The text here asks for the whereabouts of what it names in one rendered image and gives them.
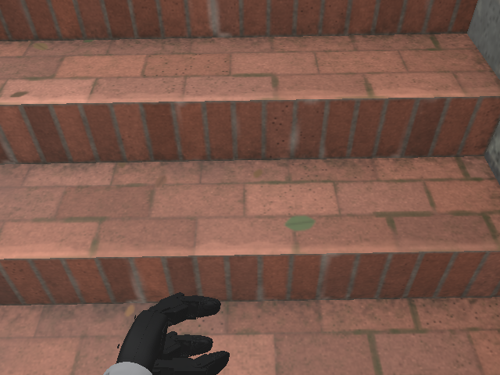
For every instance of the robot left hand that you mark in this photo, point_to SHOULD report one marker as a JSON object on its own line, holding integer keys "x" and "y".
{"x": 148, "y": 344}

